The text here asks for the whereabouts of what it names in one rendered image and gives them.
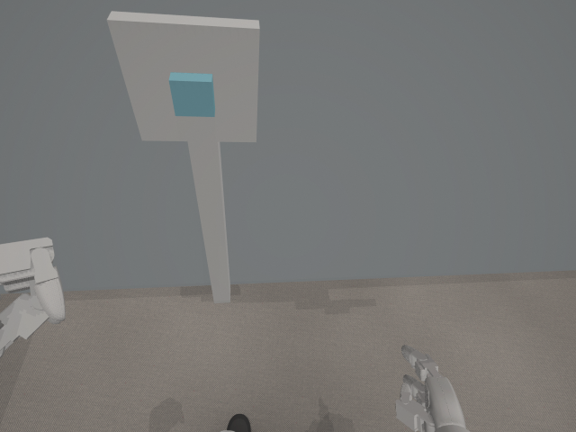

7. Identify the robot left hand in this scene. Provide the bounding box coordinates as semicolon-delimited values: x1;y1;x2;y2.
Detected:
0;238;66;358

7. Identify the button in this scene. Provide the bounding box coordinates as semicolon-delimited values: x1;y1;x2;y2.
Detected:
169;72;215;117

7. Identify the robot left foot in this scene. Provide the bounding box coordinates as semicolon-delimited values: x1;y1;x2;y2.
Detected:
227;414;251;432

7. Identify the robot right hand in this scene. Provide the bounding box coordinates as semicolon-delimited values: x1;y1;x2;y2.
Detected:
396;345;466;432

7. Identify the panel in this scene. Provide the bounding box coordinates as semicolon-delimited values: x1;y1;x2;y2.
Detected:
107;11;260;303

